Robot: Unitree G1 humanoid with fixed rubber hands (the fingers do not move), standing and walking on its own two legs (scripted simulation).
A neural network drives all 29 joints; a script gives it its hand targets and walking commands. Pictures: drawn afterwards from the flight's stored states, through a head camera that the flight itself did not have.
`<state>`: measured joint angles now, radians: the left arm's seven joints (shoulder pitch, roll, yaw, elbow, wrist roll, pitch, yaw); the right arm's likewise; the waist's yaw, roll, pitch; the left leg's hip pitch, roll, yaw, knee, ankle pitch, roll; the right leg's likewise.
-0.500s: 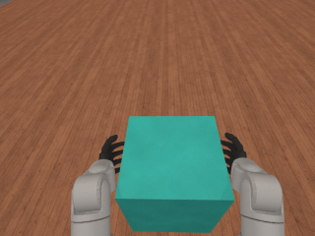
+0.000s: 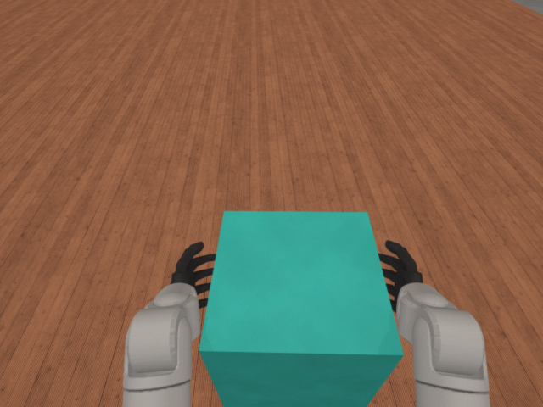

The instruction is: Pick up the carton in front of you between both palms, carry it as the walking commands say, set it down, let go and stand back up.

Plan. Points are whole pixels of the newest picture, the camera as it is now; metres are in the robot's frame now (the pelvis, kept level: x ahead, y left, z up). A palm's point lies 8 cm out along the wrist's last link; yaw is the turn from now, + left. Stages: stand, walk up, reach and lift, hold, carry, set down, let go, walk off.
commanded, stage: carry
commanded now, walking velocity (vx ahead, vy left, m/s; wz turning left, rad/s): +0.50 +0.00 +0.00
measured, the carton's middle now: (294, 316) +0.26 -0.01 +0.00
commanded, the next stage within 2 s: none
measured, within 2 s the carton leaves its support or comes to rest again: neither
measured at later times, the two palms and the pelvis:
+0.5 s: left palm (223, 147) +0.57 +0.12 +0.09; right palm (369, 144) +0.59 -0.18 +0.09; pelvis +0.32 -0.04 +0.00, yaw +2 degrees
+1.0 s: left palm (216, 84) +0.90 +0.17 +0.07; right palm (324, 81) +0.90 -0.13 +0.08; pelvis +0.64 +0.03 +0.00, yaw +0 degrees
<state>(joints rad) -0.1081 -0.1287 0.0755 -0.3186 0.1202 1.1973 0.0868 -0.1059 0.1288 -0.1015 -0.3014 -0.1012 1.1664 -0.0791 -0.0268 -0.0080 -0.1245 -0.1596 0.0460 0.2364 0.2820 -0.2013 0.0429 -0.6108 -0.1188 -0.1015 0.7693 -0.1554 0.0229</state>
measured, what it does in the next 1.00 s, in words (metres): walks ahead: right foot, then left foot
